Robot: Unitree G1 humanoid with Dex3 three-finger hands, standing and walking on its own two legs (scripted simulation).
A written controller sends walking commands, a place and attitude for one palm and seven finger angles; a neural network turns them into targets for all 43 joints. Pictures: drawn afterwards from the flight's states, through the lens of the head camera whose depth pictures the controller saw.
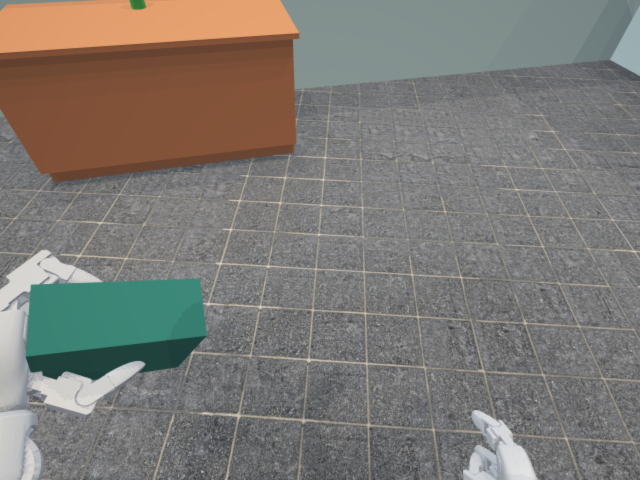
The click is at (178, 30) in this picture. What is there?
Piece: table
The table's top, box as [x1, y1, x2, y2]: [0, 0, 298, 59]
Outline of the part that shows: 0,11 0,59 298,38 298,32 279,0 144,0 146,7 138,10 132,9 128,0 93,0 7,4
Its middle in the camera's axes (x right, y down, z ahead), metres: -0.80 -0.99 +1.75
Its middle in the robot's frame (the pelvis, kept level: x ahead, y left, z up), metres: +1.92 +0.91 -0.12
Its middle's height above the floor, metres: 0.65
